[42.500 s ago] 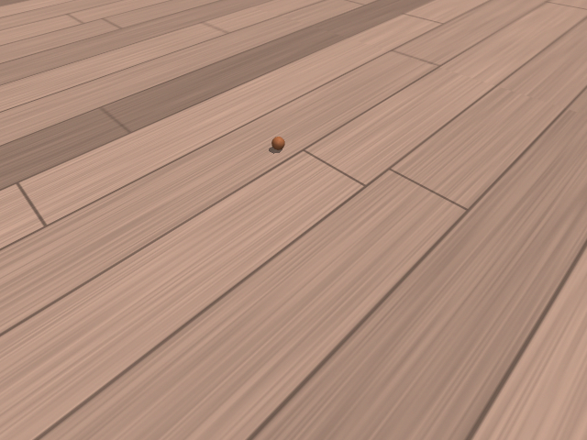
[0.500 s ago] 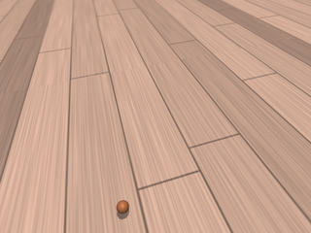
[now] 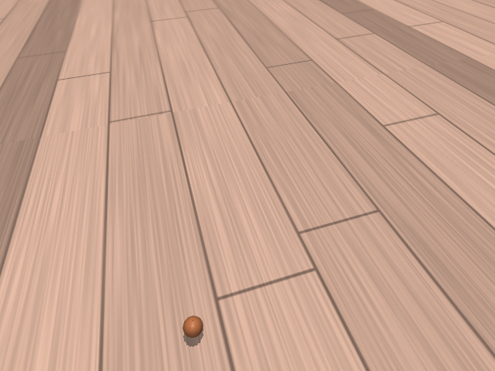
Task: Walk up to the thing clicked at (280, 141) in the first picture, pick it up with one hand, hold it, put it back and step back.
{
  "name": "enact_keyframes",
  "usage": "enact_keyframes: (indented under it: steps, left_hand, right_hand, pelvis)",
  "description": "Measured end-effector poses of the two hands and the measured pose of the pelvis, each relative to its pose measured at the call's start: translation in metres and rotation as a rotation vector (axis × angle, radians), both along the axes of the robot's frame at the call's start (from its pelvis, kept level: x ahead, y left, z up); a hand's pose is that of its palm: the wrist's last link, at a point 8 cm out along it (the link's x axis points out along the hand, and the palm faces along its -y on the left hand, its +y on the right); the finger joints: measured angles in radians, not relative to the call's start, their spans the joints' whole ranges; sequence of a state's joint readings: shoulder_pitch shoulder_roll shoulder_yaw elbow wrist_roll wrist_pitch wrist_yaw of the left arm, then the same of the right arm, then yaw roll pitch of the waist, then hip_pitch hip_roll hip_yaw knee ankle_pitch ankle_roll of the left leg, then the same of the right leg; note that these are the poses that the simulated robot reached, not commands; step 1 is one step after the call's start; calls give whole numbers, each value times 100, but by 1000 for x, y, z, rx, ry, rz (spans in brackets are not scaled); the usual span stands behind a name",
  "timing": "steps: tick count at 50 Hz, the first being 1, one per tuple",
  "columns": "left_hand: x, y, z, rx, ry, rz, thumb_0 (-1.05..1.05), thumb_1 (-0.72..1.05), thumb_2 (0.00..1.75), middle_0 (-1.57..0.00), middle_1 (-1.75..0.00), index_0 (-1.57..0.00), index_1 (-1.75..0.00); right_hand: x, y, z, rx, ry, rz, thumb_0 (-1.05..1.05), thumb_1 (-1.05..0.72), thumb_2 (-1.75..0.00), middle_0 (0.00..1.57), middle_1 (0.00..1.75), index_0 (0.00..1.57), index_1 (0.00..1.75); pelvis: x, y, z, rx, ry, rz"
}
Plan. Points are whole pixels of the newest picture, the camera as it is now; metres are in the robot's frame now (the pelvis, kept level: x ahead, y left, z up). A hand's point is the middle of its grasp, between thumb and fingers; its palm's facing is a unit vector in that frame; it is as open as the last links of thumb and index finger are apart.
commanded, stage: stand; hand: left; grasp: from above
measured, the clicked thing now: (193, 326) +0.46 +0.26 -0.74
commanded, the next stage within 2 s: step back in 0.14 s
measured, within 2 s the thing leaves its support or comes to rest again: neither
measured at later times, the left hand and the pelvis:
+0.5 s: hand out of the picture +0.07 +0.28 -0.17, palm faces -0.06 -0.91 -0.41, open 7.4 cm; pelvis -0.06 +0.01 -0.03, yaw -1 degrees
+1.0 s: hand out of the picture -0.03 +0.29 -0.18, palm faces -0.13 -0.91 -0.40, open 7.4 cm; pelvis -0.17 +0.03 -0.03, yaw -6 degrees
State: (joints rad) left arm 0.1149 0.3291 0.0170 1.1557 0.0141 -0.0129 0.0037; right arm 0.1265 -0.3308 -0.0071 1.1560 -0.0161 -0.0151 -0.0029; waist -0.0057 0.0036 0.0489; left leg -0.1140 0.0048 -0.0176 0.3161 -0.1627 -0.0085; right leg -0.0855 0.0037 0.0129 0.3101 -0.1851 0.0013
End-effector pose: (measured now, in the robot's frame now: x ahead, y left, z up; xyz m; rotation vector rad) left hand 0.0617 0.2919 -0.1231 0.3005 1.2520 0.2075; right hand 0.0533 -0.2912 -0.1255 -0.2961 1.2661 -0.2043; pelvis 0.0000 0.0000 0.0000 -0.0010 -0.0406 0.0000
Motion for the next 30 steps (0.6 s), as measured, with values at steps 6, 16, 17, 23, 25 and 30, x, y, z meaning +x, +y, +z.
enact_keyframes:
  steps: [6,16,17,23,25,30]
  left_hand:
    - [2,1,1,1,-2,-3,1,91,90,-20,-30,-20,-30]
    - [7,18,-2,56,-38,-28,1,90,90,-21,-30,-20,-30]
    - [6,19,-3,63,-43,-36,1,90,90,-21,-30,-20,-30]
    - [0,27,-8,77,-83,-79,1,90,90,-20,-30,-20,-30]
    - [-2,31,-10,76,-94,-92,1,90,90,-21,-30,-20,-30]
    - [0,48,-22,52,-146,-110,1,90,90,-21,-30,-20,-30]
  right_hand:
    - [3,0,0,-2,-5,2,1,-90,-90,20,30,21,30]
    - [8,-14,-4,-24,-45,-9,1,-90,-90,21,30,21,30]
    - [7,-17,-5,-29,-51,-9,1,-90,-90,21,30,21,30]
    - [-6,-24,-9,-65,-68,-3,1,-90,-90,20,30,21,30]
    - [-18,-20,-6,-72,-65,-6,1,-91,-90,20,30,21,30]
    - [-61,-3,-4,-114,-25,5,1,-91,-90,20,30,21,30]
  pelvis:
    - [1,1,0,1,0,-2]
    - [-25,-1,-13,6,15,-13]
    - [-29,-1,-15,6,15,-14]
    - [-52,6,-26,7,4,-11]
    - [-60,13,-27,15,8,-12]
    - [-78,33,-35,8,27,-3]
